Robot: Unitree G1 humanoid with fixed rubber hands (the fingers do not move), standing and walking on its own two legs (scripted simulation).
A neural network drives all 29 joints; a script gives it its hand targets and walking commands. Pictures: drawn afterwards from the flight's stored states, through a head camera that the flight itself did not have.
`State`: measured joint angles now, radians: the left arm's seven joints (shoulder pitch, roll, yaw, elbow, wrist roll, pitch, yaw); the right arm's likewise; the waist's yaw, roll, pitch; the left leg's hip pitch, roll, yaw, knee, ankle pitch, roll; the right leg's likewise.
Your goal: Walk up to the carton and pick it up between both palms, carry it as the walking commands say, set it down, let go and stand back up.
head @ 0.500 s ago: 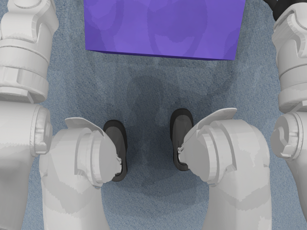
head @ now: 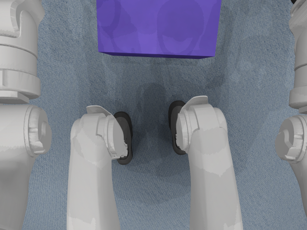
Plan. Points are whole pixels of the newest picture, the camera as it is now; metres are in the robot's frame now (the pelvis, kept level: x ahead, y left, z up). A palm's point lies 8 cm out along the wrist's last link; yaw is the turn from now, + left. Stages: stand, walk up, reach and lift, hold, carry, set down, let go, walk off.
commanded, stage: set down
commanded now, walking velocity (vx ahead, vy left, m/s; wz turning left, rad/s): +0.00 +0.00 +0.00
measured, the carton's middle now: (157, 18) +0.54 -0.05 -0.36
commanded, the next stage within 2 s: let go in 0.76 s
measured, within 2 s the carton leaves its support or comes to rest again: neither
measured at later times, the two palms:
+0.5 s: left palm out of the picture +0.59 +0.15 +0.03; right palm out of the picture +0.52 -0.31 +0.02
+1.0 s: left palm out of the picture +0.57 +0.15 +0.13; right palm out of the picture +0.50 -0.30 +0.12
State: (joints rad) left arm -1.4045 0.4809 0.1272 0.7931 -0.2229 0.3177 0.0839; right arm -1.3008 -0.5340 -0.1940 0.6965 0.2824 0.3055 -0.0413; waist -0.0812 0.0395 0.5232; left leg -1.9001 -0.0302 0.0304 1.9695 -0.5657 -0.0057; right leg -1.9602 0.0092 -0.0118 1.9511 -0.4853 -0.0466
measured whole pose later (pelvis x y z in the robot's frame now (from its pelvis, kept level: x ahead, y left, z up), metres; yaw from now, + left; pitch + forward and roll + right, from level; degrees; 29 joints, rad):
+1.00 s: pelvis +0.05 -0.01 +0.22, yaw +0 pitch +36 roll +2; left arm -1.07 0.31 0.25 0.85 0.03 0.24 0.01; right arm -0.97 -0.37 -0.28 0.79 0.03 0.22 0.09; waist -0.08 0.03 0.08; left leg -1.36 -0.04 -0.03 1.03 -0.32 -0.03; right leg -1.40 0.04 0.00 1.03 -0.27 -0.05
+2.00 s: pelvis +0.13 +0.02 +0.32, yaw -3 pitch -6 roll +0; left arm 0.21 0.20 0.03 0.44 -0.01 0.12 -0.06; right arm 0.21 -0.21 -0.06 0.42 -0.03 0.13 0.09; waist -0.01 0.05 0.17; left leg -0.08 -0.05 -0.02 0.48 -0.28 0.04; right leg -0.13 0.02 0.05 0.48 -0.24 0.01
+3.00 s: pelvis +0.13 -0.01 +0.33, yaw +0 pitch -3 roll +0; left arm 0.20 0.30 0.06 0.96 0.03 -0.02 -0.01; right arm 0.29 -0.35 0.01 0.88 -0.04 -0.02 -0.02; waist 0.01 0.03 -0.05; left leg -0.13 -0.02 -0.07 0.43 -0.25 0.00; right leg -0.15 0.04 0.00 0.41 -0.21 -0.04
